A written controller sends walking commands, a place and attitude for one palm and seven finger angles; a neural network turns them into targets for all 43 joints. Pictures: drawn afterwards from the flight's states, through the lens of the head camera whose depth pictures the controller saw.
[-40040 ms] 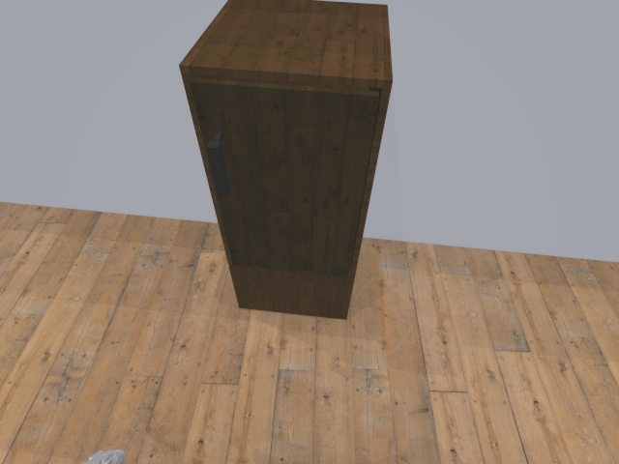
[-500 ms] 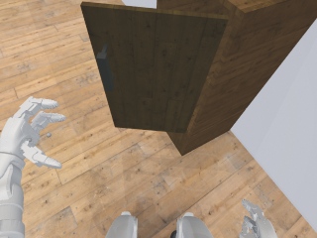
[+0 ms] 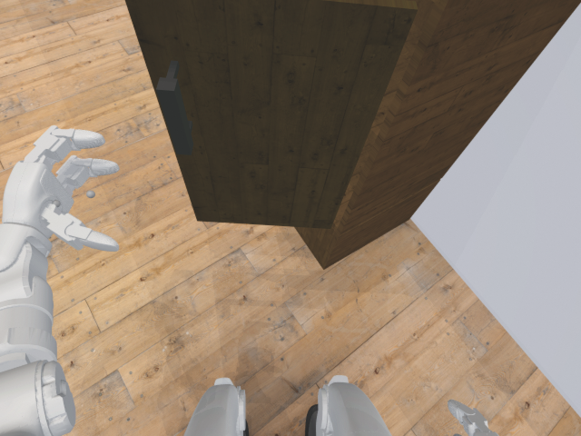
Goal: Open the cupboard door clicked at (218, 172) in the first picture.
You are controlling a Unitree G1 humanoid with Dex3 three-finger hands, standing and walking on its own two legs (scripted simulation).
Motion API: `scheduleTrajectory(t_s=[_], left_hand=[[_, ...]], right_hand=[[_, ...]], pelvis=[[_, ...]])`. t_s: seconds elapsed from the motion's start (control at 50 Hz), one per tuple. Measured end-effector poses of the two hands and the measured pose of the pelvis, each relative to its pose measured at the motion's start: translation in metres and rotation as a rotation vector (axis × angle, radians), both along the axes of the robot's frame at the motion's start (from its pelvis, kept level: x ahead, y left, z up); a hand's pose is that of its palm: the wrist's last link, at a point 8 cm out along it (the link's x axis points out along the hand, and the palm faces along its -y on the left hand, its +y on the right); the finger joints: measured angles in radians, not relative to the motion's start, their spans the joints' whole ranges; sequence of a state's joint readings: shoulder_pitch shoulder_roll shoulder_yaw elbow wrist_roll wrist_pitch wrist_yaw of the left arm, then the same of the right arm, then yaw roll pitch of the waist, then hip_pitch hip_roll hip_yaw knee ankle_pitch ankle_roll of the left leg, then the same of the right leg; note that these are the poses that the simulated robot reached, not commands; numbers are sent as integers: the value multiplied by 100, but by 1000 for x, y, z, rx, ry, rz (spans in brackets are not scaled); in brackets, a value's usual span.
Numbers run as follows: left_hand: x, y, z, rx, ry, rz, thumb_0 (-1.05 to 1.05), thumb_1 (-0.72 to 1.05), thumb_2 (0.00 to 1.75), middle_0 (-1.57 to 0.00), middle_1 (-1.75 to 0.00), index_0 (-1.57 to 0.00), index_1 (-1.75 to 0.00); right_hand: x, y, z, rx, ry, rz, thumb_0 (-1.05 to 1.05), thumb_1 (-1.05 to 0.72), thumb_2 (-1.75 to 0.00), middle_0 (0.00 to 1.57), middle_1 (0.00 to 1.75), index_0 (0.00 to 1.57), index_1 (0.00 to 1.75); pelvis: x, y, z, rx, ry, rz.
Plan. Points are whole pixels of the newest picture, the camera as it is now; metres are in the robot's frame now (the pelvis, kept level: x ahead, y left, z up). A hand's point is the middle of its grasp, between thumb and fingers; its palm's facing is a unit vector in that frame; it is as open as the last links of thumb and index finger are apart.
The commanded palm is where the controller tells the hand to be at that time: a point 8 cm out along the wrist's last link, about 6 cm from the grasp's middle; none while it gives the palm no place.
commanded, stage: move the hooked fingers beside the handle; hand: left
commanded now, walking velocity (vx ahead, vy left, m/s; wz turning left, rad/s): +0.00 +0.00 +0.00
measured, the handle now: (179, 109) +0.57 +0.18 +0.04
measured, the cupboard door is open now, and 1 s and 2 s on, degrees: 57 57 57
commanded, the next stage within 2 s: slide the fingers in behind the handle in 1.50 s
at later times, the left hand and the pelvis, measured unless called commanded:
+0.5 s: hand (113, 151) +0.48 +0.25 +0.05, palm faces -0.04 -1.00 -0.01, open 14.0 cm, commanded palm +0.47 +0.29 +0.05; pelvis +0.00 +0.01 -0.01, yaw -1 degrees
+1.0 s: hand (124, 136) +0.52 +0.25 +0.04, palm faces -0.04 -1.00 -0.01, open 14.0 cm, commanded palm +0.50 +0.28 +0.05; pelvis +0.00 +0.01 -0.01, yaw -2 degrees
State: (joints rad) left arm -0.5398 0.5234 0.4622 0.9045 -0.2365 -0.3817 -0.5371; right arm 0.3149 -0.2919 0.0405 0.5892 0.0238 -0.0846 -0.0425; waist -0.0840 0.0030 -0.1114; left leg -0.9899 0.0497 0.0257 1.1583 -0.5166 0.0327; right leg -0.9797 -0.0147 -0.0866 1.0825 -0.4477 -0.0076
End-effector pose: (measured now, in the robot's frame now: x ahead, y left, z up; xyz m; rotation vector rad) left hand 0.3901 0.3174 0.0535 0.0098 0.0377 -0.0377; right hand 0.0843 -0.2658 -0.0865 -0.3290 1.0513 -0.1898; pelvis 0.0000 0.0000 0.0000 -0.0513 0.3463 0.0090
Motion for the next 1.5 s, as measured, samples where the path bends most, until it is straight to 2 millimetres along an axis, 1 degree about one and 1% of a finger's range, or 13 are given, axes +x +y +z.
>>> scheduleTrajectory(t_s=[0.1, 0.22, 0.48, 0.58, 0.7, 0.8, 0.86, 0.96, 1.04, 1.16, 1.3, 1.4, 1.5], left_hand=[[17, 1, -1, -7, -1, 2, -2, -50, 30, -30, -120, -30, -120], [32, 0, -1, -1, 0, -4, -2, -50, 30, -30, -120, -30, -120], [66, -12, 1, 0, -7, -7, -2, -50, 30, -30, -120, -30, -120], [81, -12, -1, 2, 13, 0, -2, -50, 30, -30, -120, -30, -120], [100, -14, 1, 5, -3, -3, -2, -50, 30, -30, -120, -30, -120], [113, -16, -3, 6, 13, -9, -2, -50, 30, -30, -120, -30, -120], [114, -15, -6, 16, 14, -10, -2, -50, 30, -30, -120, -30, -120], [109, -16, -10, 7, 17, -6, -2, -50, 30, -30, -120, -30, -120], [105, -13, -9, 8, 19, 7, -2, -50, 30, -30, -120, -30, -120], [101, -14, -2, 8, 6, 0, -2, -50, 30, -30, -120, -30, -120], [98, -15, -5, 6, 23, -3, -2, -50, 30, -30, -120, -30, -120], [97, -15, -7, 1, 4, 1, -2, -50, 30, -30, -120, -30, -120], [100, -12, -11, 9, 14, 4, -2, -50, 30, -30, -120, -30, -120]], right_hand=[[-10, 1, -3, -2, 41, -21, 1, -91, -90, 20, 30, 20, 30], [-26, 2, -7, -1, 103, -44, 1, -91, -90, 20, 30, 20, 30], [-55, 3, -10, -11, 210, -90, 1, -91, -90, 20, 30, 20, 30], [-64, 2, -11, -16, 237, -106, 1, -91, -90, 20, 30, 20, 30], [-77, 2, -14, -24, 287, -121, 1, -91, -90, 20, 30, 20, 30], [-86, 2, -14, -28, 321, -139, 1, -91, -90, 20, 30, 20, 30], [-90, 4, -13, -20, 338, -153, 1, -91, -90, 20, 30, 20, 30], [-91, 8, -13, 0, 360, -159, 1, -91, -90, 20, 30, 20, 30], [-86, 10, -11, 5, 351, -155, 1, -91, -90, 20, 30, 20, 30], [-72, 9, -9, 4, 321, -137, 1, -91, -90, 20, 30, 20, 30], [-57, 6, -9, -7, 275, -117, 1, -91, -90, 20, 30, 20, 30], [-54, 4, -11, -16, 268, -109, 1, -91, -90, 20, 30, 20, 30], [-58, 4, -13, -21, 276, -112, 1, -91, -90, 20, 30, 20, 30]], pelvis=[[0, 2, -3, -3, 15, -6], [0, 4, -4, -7, 28, -9], [0, 6, -7, -15, 57, -10], [-1, 6, -10, -18, 71, -12], [-1, 5, -14, -23, 95, -13], [-1, 5, -17, -27, 116, -18], [0, 6, -17, -27, 122, -24], [4, 6, -14, -26, 120, -27], [6, 6, -11, -27, 113, -25], [8, 7, -8, -29, 100, -17], [8, 7, -8, -28, 92, -14], [6, 7, -11, -28, 93, -13], [4, 7, -14, -31, 100, -13]])
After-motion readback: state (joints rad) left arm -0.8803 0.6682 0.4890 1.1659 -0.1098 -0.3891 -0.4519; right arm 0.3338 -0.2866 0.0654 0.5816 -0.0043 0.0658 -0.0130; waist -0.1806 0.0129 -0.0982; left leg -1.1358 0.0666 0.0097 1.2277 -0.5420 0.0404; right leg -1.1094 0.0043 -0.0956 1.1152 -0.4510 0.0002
